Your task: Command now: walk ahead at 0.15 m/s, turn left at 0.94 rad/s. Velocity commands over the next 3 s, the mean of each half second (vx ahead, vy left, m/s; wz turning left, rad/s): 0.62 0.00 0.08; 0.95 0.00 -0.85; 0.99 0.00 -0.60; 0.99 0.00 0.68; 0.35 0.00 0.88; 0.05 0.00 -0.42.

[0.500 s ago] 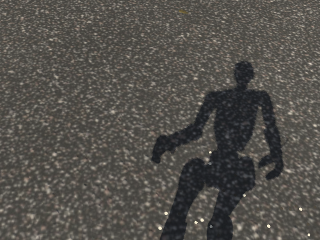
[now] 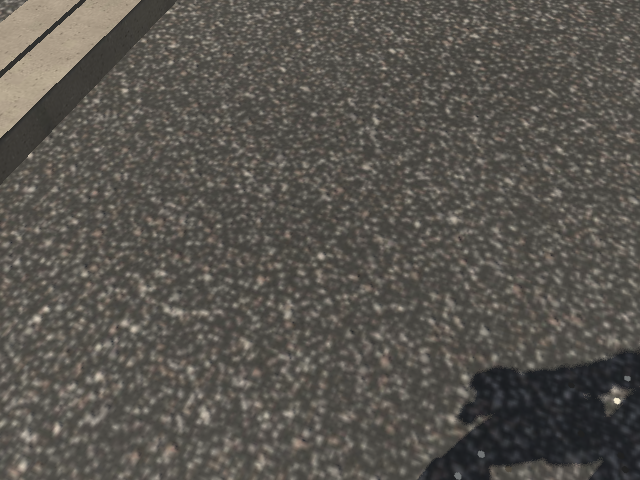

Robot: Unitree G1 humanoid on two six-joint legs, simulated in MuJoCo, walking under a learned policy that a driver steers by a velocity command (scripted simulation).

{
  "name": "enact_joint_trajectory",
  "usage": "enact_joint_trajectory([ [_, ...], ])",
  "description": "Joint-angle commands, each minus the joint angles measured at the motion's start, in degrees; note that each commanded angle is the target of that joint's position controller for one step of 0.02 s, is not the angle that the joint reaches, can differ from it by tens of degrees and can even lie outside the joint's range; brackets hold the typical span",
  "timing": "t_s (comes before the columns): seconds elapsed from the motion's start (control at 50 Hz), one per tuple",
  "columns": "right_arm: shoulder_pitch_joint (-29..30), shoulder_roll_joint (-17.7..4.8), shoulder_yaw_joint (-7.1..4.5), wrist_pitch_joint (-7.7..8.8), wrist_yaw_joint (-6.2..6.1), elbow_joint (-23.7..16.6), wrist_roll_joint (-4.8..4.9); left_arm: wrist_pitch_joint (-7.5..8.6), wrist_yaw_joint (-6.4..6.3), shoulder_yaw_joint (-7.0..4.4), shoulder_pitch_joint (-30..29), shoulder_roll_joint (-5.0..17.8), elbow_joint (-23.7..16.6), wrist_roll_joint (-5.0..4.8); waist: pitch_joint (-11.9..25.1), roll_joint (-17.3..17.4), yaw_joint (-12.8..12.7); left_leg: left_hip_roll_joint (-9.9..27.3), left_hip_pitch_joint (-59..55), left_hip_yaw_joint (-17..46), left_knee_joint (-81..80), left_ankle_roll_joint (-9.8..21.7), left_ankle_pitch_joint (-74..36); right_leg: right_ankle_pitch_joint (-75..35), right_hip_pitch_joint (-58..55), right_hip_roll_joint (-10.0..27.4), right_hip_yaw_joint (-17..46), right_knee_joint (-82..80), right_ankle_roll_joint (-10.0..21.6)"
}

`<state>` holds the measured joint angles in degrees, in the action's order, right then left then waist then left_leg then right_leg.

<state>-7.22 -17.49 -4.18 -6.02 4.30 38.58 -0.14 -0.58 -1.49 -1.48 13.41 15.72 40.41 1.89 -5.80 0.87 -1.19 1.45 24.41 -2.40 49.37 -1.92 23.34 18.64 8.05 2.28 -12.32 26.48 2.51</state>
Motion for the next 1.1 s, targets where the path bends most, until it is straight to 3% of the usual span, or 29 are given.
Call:
enact_joint_trajectory([
  [0.02, 5.4, -4.4, -0.73, 0.6, 0.47, -6.9, -0.09, 1.01, 0.71, -3.61, 3.4, 11.2, -2.6, 0.29, 8.0, -10.7, -2.7, -0.6, -0.5, -4.1, -5.0, 2.4, 2.1, -18.4, -6.3, 16.6, 8.3, -6.7, 6.4],
  [0.08, 9.8, -5.3, -0.89, 0.68, 2.3, -9.0, -0.93, 1.31, 0.94, -4.25, 4.8, 12.9, -2.1, 0.65, 4.3, -8.7, -3.6, -0.5, -2.4, -4.2, -10.3, 5.3, 6.1, 12.9, -2.8, 19.7, 12.0, -12.8, 6.0],
  [0.12, -1.9, -3.7, -0.5, 2.27, 1.65, -4.6, -1.76, 0.98, 1.46, -3.92, 1.1, 12.3, -1.8, -0.44, 4.1, -2.6, 3.5, -3.6, -20.3, -4.9, -22.6, 8.4, 2.6, 8.5, 8.7, 16.7, 6.3, -4.8, 4.3],
  [0.14, -16.5, -7.2, -1.84, 3.79, 0.03, 1.2, -2.72, 1.02, 1.85, -2.41, 0.6, 8.0, -1.7, -0.74, 9.6, 9.7, 9.6, 0.6, -38.7, 5.5, -29.8, 11.0, 7.7, 0.4, 20.4, 9.9, -1.8, 14.9, 2.1],
  [0.16, -23.1, -13.7, -2.99, 5.09, -1.59, 1.6, -1.97, 1.61, 2.87, -0.81, -4.6, 2.9, -6.8, -0.3, 10.6, 25.0, 13.0, 18.8, -48.9, 37.7, -40.4, 17.1, 27.6, 16.3, 43.5, -0.6, -1.7, 34.9, -1.3],
  [0.18, -18.9, -10.6, -1.81, 5.56, -2.93, 0.3, -1.89, 1.45, 2.81, -1.95, -7.8, 7.6, -5.9, 1.05, 3.7, 9.8, 12.0, 21.4, -42.8, 36.0, -40.4, 17.3, 19.9, 10.3, 50.2, 2.1, 8.1, 41.0, -0.8],
  [0.22, -15.0, -6.8, -0.1, 6.61, -3.99, 1.0, -2.58, 2.65, 4.5, -2.22, -3.3, 8.2, -2.7, -1.69, 1.6, 3.6, 6.8, 15.6, -36.1, 20.4, -39.5, 13.3, 3.2, -1.9, 44.0, 3.9, 13.3, 40.2, 0.5],
  [0.26, -11.6, -5.6, 0.7, 8.25, -4.39, 1.1, -2.17, 1.9, 5.18, -2.55, 1.1, 8.3, 1.1, -0.98, 0.5, 5.1, 3.8, 10.6, -30.9, 8.9, -40.8, 8.3, -6.6, -6.2, 39.3, 1.9, 15.7, 41.3, 0.2],
  [0.32, -12.8, -4.9, 1.08, 10.25, -3.68, 2.8, -1.48, 0.85, 5.49, -2.42, 0.6, 6.6, 2.2, -1.69, -2.2, 3.3, 2.6, 8.6, -25.8, 0.5, -43.1, 3.9, -19.2, -12.0, 39.1, 0.2, 15.3, 42.3, 0.2],
  [0.46, -16.8, -2.3, 2.69, 12.08, -4.57, 8.2, -1.32, 1.28, 6.2, -0.12, -9.8, 2.5, -1.1, -1.33, -5.2, 2.1, 2.5, 7.2, -27.2, -10.8, -44.4, 1.2, -52.2, -17.5, 38.7, -1.6, 4.0, 27.0, 3.2],
  [0.52, -16.3, -6.2, 2.2, 12.17, -6.66, 9.1, -1.5, 0.56, 5.95, 0.24, -7.3, 3.6, -1.5, -1.53, 0.8, 5.7, -1.3, 9.4, -30.0, -13.0, -35.2, -0.3, -90.3, -15.0, 24.2, -6.5, -1.6, 20.0, 6.4],
  [0.56, -12.8, -10.0, 0.96, 10.83, -8.14, 8.3, -2.31, -0.06, 5.32, -1.21, 6.1, 7.6, 1.9, -1.3, 8.2, 7.6, -9.2, 12.0, -31.1, -12.2, -17.4, -0.2, -101.8, -8.8, 10.9, -9.2, -0.3, 19.2, 9.1],
  [0.58, -8.9, -11.8, 0.28, 10.0, -8.11, 6.9, -2.92, -0.06, 4.68, -2.85, 18.9, 10.7, 5.8, -1.15, 13.0, 7.1, -15.3, 12.6, -25.3, -10.6, -1.3, 0.7, -99.0, -3.4, -1.6, -9.6, 3.2, 18.0, 11.5],
  [0.6, -4.3, -11.9, -0.22, 9.47, -7.28, 5.8, -1.98, 0.59, 3.84, -4.7, 28.4, 13.5, 8.6, -1.57, 14.6, 1.3, -20.8, 6.2, -14.5, -11.2, 25.6, 1.7, -69.0, -6.0, -14.1, -6.6, 10.2, 7.7, 15.9],
  [0.62, 1.0, -1.2, 2.72, 10.78, -5.37, 3.9, -2.83, 0.35, 2.75, -5.23, 21.9, 14.0, 9.2, -3.0, 8.0, -12.5, -14.5, -6.1, 8.2, -6.7, 46.4, 3.2, -0.5, -4.4, -17.9, -1.6, 21.9, 8.5, 16.7],
  [0.64, -5.0, 0.7, 3.7, 12.4, -4.64, -3.1, -1.21, 0.41, 2.63, -5.63, 13.8, 18.3, 6.2, -1.21, 14.0, -14.5, -4.6, -7.0, 26.2, 6.0, 54.9, 0.9, 3.6, 0.3, -26.1, 8.4, 51.5, -0.5, 27.8],
  [0.66, -2.9, -2.9, 4.0, 13.97, -4.19, -3.9, -2.52, 0.57, 2.34, -5.42, 13.8, 14.5, 5.0, -1.37, 13.3, -3.8, -6.0, -3.5, 28.3, 10.8, 48.7, 2.1, -0.5, 12.4, -22.9, 12.0, 59.4, -11.1, 26.5],
  [0.7, -3.3, -4.6, 3.9, 13.95, -4.06, -3.2, -3.3, 1.57, 1.68, -4.03, 10.1, 9.1, 5.9, -0.64, 1.5, 5.9, 1.0, 1.6, 23.0, 9.4, 35.4, 1.9, -3.7, 13.1, -4.0, 8.6, 51.3, -16.6, 20.9],
  [0.74, -4.6, -3.6, 4.71, 10.78, -3.79, -2.9, -5.01, 3.61, 1.15, -3.49, 6.8, 9.3, 5.0, -0.85, -2.2, 5.8, 4.6, 4.5, 17.4, 7.9, 27.4, -0.2, -3.3, 8.7, 8.9, 2.9, 42.1, -17.8, 18.6],
  [0.82, 7.2, -2.2, 5.86, 9.43, -2.71, -8.0, -3.07, 5.77, 1.75, -4.12, 7.0, 10.5, 4.3, -1.57, -3.7, 1.4, 1.2, 5.5, 6.7, 2.8, 2.0, -2.7, -18.3, -5.5, 20.4, -4.0, 32.6, -20.1, 15.7],
  [0.88, 11.9, -1.0, 6.26, 9.69, -2.73, -9.7, -1.38, 5.67, 2.39, -5.09, 10.6, 11.9, 5.0, -2.36, 0.4, -2.9, -3.5, 1.9, 2.0, 1.3, -11.3, -1.5, -28.4, -21.9, 11.7, -3.5, 32.6, -17.1, 12.5],
  [0.94, 10.0, -3.9, 5.14, 10.37, -3.49, -9.5, -1.44, 5.44, 1.96, -5.81, 10.4, 13.3, 4.6, -2.05, 4.7, -4.4, -3.0, -1.0, -3.6, 2.7, -19.4, -0.1, -25.8, -35.8, 1.2, -2.0, 34.0, -9.1, 9.3],
  [0.96, 4.9, -6.3, 4.03, 10.61, -4.08, -8.0, -1.35, 5.49, 1.86, -6.07, 9.7, 14.6, 4.4, -1.7, 8.8, -4.3, -0.6, -2.8, -9.7, 3.1, -19.7, 0.5, -21.1, -44.4, -1.6, -1.9, 34.2, -2.1, 7.9],
  [0.98, -4.3, -9.1, 2.64, 10.96, -4.82, -5.8, -1.0, 5.6, 2.09, -6.45, 7.5, 16.6, 3.9, -1.29, 14.5, -4.0, 5.2, -3.1, -19.8, 3.0, -19.4, 1.1, -16.0, -47.5, -0.8, -2.6, 33.5, 9.4, 6.7],
  [1.0, -17.5, -12.0, 1.01, 11.27, -5.94, -2.7, -1.42, 6.25, 2.27, -6.14, 3.6, 15.4, 3.0, -0.98, 20.4, -3.2, 12.3, 1.0, -34.7, 5.3, -16.8, 2.1, -10.8, -41.5, 7.2, -4.7, 31.8, 24.4, 5.7],
  [1.02, -29.4, -15.3, -0.25, 11.53, -7.02, -0.3, -3.23, 6.96, 1.94, -3.49, 1.9, 5.2, 0.8, -0.45, 26.3, 9.0, 14.5, 16.0, -46.8, 20.7, -18.5, 2.3, 10.5, 0.1, 18.6, -8.4, 27.3, 44.7, 6.5],
  [1.04, -20.6, -19.8, -1.3, 11.16, -6.42, -1.8, -4.56, 6.7, 2.35, -1.68, 9.9, 1.5, -3.7, -4.26, 32.3, 29.1, 4.6, 28.6, -50.9, 57.9, -34.9, 8.7, 23.4, 10.2, 33.9, -11.0, 21.7, 57.3, 4.8],
  [1.06, -12.4, -12.6, -0.87, 10.65, -5.88, -3.9, -4.07, 5.22, 1.65, -1.95, 5.7, 7.0, -0.8, -2.1, 22.5, 13.6, 5.2, 24.4, -42.2, 52.4, -36.4, 9.8, 33.2, 2.4, 38.7, -5.0, 19.8, 59.6, 5.3],
  [1.1, -9.9, -5.9, 0.75, 10.36, -5.31, -2.3, -3.56, 3.94, 3.14, -2.62, -0.7, 8.6, -1.2, -0.52, 12.0, 1.3, 5.0, 19.2, -29.1, 30.9, -34.3, 8.4, 10.6, -3.5, 36.9, -0.8, 17.4, 54.3, 4.3],
])
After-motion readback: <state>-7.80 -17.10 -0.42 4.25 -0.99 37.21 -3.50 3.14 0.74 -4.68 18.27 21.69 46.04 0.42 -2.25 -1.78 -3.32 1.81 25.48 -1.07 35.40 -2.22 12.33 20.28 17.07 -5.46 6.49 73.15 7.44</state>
